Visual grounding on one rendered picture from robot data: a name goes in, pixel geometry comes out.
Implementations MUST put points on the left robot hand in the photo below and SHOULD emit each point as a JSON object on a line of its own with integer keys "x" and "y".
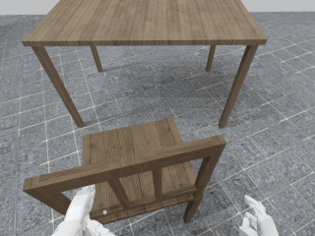
{"x": 79, "y": 210}

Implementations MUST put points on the robot left forearm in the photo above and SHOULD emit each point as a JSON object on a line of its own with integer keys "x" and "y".
{"x": 69, "y": 228}

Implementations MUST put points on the table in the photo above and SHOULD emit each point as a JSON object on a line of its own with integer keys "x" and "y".
{"x": 146, "y": 23}

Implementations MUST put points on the chair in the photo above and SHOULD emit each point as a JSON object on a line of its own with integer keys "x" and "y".
{"x": 135, "y": 170}

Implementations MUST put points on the right robot hand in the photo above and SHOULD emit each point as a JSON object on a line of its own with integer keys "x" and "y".
{"x": 263, "y": 224}

